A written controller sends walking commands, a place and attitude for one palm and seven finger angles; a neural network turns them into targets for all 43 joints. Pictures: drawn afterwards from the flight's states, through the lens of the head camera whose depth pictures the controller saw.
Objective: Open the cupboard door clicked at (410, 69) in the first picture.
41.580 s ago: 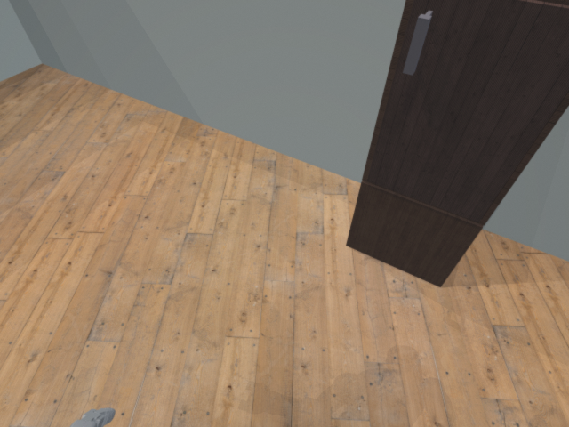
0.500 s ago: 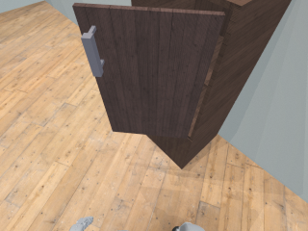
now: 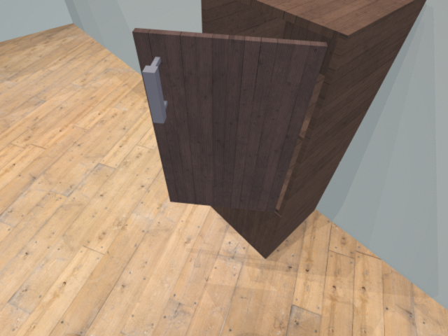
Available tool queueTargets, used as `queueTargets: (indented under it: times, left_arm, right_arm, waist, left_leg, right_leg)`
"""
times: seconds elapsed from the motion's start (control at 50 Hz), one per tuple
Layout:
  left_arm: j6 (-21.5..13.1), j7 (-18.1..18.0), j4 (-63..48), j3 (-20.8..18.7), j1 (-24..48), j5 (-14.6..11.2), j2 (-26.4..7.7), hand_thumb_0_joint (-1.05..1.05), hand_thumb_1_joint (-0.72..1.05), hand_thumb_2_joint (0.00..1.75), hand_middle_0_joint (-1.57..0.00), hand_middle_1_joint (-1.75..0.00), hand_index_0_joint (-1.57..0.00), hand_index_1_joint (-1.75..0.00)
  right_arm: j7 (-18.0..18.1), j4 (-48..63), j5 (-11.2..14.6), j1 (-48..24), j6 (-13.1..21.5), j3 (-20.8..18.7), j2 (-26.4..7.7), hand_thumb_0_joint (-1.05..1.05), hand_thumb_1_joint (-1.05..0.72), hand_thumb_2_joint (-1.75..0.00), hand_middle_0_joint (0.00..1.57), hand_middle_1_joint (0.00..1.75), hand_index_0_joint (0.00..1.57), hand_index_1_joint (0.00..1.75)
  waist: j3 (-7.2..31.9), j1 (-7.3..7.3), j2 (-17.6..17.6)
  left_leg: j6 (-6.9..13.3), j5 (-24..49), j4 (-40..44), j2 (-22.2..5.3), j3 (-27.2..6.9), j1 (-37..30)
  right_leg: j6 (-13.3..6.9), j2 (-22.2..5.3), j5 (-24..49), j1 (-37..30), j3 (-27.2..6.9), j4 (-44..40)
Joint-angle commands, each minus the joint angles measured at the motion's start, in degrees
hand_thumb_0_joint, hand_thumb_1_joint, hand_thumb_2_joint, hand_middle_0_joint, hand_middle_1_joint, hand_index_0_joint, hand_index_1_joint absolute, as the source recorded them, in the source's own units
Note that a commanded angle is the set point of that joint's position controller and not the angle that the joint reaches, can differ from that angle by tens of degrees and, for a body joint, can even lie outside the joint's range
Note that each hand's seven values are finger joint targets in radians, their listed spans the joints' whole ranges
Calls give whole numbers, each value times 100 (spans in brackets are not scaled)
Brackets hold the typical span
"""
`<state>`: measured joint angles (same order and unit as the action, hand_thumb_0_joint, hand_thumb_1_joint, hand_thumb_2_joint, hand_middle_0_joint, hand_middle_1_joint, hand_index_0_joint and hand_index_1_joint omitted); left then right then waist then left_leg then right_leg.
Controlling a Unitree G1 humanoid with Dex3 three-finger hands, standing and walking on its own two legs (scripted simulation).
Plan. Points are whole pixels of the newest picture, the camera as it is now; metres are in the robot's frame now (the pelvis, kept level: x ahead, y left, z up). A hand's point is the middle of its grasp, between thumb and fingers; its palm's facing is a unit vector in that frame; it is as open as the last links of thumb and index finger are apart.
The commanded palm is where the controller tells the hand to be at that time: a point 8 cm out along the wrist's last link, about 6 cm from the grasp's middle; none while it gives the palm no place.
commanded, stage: come to a stop and stand still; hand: left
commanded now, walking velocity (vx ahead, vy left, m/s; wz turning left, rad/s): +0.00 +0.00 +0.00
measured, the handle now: (158, 90) +0.56 +0.19 +0.14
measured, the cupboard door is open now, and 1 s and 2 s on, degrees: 41 41 41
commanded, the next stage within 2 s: look again from close up in 0.08 s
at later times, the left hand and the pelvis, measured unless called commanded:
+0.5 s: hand out of the picture +0.01 +0.17 -0.17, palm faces +0.01 -0.98 -0.21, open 7.4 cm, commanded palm none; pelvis +0.00 +0.00 +0.00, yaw +0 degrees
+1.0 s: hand (123, 281) +0.20 +0.19 +0.01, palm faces +0.18 -0.98 -0.03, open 7.7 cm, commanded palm +0.12 +0.24 -0.04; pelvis -0.01 +0.00 -0.03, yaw +3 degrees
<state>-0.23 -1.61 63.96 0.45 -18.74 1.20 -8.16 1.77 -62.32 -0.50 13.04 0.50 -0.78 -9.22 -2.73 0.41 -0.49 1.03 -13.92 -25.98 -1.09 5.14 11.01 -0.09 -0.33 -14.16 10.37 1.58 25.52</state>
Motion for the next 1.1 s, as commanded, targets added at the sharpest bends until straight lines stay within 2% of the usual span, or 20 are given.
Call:
queueTargets:
  times: [0.0, 0.04, 0.08, 0.12, 0.26, 0.72, 0.74, 0.76, 0.78, 0.8, 0.82, 0.84, 0.86, 0.88, 0.9, 0.94, 0.98, 1.0, 1.04, 1.08]
  left_arm:
    - [-261, -161, -353, -99, -138, -15, -850, 0, 90, 90, -20, -30, -20, -30]
    - [-254, -106, -355, -73, -167, -18, -739, 0, 90, 90, -20, -30, -20, -30]
    - [-214, -85, -325, -55, -254, -20, -617, 0, 90, 90, -20, -30, -20, -30]
    - [-190, -77, -319, -33, -249, -20, -544, 0, 90, 90, -20, -30, -20, -30]
    - [-166, -73, -360, -48, -207, -43, -588, 0, 90, 90, -20, -30, -20, -30]
    - [-164, -56, -326, -97, 43, -41, -827, 0, 90, 90, -20, -30, -20, -30]
    - [-197, -272, -106, -81, -377, 13, -777, 0, 90, 90, -20, -30, -20, -30]
    - [-1420, -214, -9066, -986, 3848, -1229, -2195, 0, 88, 89, -20, -32, -20, -32]
    - [-1167, -449, -7756, -1071, 1225, -761, -1939, 0, 85, 88, -20, -33, -20, -33]
    - [-385, -552, -6733, -188, -429, -910, -518, 0, 83, 87, -21, -34, -21, -34]
    - [-365, -442, -6798, 120, -161, -1133, 32, 0, 81, 86, -21, -36, -21, -36]
    - [-657, -367, -7033, -108, 342, -1189, -289, 0, 78, 85, -21, -37, -21, -37]
    - [-966, -242, -6776, -352, 215, -1175, -447, 0, 76, 84, -21, -39, -21, -39]
    - [-1306, -23, -6246, -430, -298, -1229, -287, 0, 74, 83, -21, -40, -21, -40]
    - [-1655, 273, -5763, -564, -989, -1272, -216, 0, 71, 82, -21, -42, -21, -42]
    - [-2457, 996, -5331, -667, -1551, -1404, -148, 0, 67, 80, -22, -45, -22, -45]
    - [-3188, 1753, -5354, -1049, -1519, -1450, -604, 0, 62, 78, -22, -48, -22, -48]
    - [-3400, 2159, -5377, -1372, -1476, -1438, -1053, 0, 60, 77, -22, -50, -22, -50]
    - [-3289, 2540, -6071, -1662, -1368, -1650, -1314, 0, 55, 75, -22, -53, -22, -53]
    - [-2980, 2541, -6859, -1877, -958, -2001, -1320, 0, 50, 73, -23, -55, -23, -55]
  right_arm:
    - [-109, 484, -60, 234, 67, -1, -400, 0, -90, -90, 20, 30, 20, 30]
    - [-93, 499, -49, 421, 112, -7, -446, 0, -90, -90, 20, 30, 20, 30]
    - [-65, 522, -28, 487, 122, -2, -473, 0, -90, -90, 20, 30, 20, 30]
    - [-64, 494, -35, 520, 123, 20, -465, 0, -90, -90, 20, 30, 20, 30]
    - [-68, 320, -37, 601, 133, 50, -464, 0, -90, -90, 20, 30, 20, 30]
    - [-33, -1, -16, 322, 164, 27, -622, 0, -90, -90, 20, 30, 20, 30]
    - [-69, 355, 38, -66, 162, -6, -758, 0, -90, -90, 20, 30, 20, 30]
    - [193, 2378, 335, 141, 1005, -147, -1612, 0, -90, -90, 20, 30, 20, 30]
    - [413, 2111, 282, -360, 1512, -9, -1135, 0, -90, -90, 20, 30, 20, 30]
    - [337, 2122, 369, -348, 1667, -54, -850, 0, -90, -90, 20, 30, 20, 30]
    - [313, 2037, 410, -156, 1721, -50, -973, 0, -90, -90, 20, 30, 20, 30]
    - [309, 2355, 368, -301, 1811, -145, -1184, 0, -90, -90, 20, 30, 20, 30]
    - [293, 2457, 256, -228, 1842, -214, -1289, 0, -90, -90, 20, 30, 20, 30]
    - [251, 2584, 181, -255, 1849, -264, -1254, 0, -90, -90, 20, 30, 20, 30]
    - [162, 2764, 188, -373, 1848, -313, -1229, 0, -90, -90, 20, 30, 20, 30]
    - [-12, 3078, 128, -505, 1800, -376, -1204, 0, -90, -90, 20, 30, 20, 30]
    - [-156, 3401, 138, -625, 1760, -476, -1277, 0, -90, -90, 20, 30, 20, 30]
    - [-226, 3594, 159, -589, 1722, -526, -1347, 0, -90, -90, 20, 30, 20, 30]
    - [-211, 4023, 257, -697, 1652, -502, -1289, 0, -90, -90, 20, 30, 20, 30]
    - [-102, 4253, 303, -676, 1550, -469, -1224, 0, -90, -90, 20, 30, 20, 30]
  waist:
    - [236, -139, 304]
    - [138, -193, 503]
    - [78, -144, 183]
    - [-195, -104, -50]
    - [-309, -56, -154]
    - [-31, -19, 1]
    - [-163, 113, 23]
    - [2861, -571, 1039]
    - [2682, 96, 1609]
    - [1712, -92, 1448]
    - [791, -279, 755]
    - [170, -435, 339]
    - [167, -493, -322]
    - [96, -379, -864]
    - [78, -105, -734]
    - [340, 127, -1183]
    - [742, 171, -966]
    - [916, 252, -363]
    - [1682, 365, -23]
    - [1989, 333, 190]
  left_leg:
    - [-94, -207, -211, -323, -428, 57]
    - [3, 201, -37, -431, -592, 97]
    - [79, 162, 106, -491, -686, 245]
    - [102, 29, 269, -485, -714, 431]
    - [88, -142, 490, -426, -676, 410]
    - [72, 637, 546, -518, -570, -42]
    - [-88, 1067, -510, -636, -369, 236]
    - [15, 1577, 159, 106, -501, -1307]
    - [26, 2228, 183, -142, -464, -1446]
    - [-137, 1816, 204, -216, -555, -696]
    - [-102, 1085, 168, -182, -592, -303]
    - [-48, 345, -26, -96, -715, 196]
    - [-31, -25, -241, -32, -728, 542]
    - [-48, -244, -505, 11, -726, 939]
    - [-119, -286, -721, 81, -620, 1257]
    - [-184, -362, -1291, 150, -503, 1949]
    - [-182, -277, -1831, 204, -413, 2376]
    - [-176, -81, -2036, 244, -397, 2360]
    - [-74, 89, -2182, 258, -291, 2337]
    - [-38, 180, -2240, 265, -291, 2236]
  right_leg:
    - [-312, -802, 217, 428, -816, -515]
    - [-320, -593, -34, 594, -670, -290]
    - [-281, -481, -133, 521, -570, -226]
    - [-254, -464, -193, 539, -517, -248]
    - [-232, -491, -318, 548, -570, -339]
    - [-205, -577, 750, 195, -566, -405]
    - [-109, -872, 2265, 277, -745, -370]
    - [-178, -232, 2033, -433, -157, 154]
    - [-282, -67, 980, -132, 9, 519]
    - [-149, -114, 214, 431, 332, 494]
    - [-87, -57, 230, 740, 396, 376]
    - [-49, -47, 12, 1096, 436, 272]
    - [-37, -14, -271, 1424, 491, 325]
    - [-23, 36, -581, 1767, 543, 492]
    - [-77, 37, -740, 1877, 533, 699]
    - [-114, 53, -925, 2265, 460, 1272]
    - [-168, 10, -646, 2334, 284, 1743]
    - [-249, -30, -346, 2195, 116, 1949]
    - [-206, -55, -68, 2019, -3, 2141]
    - [-132, -15, 45, 1908, -40, 2130]
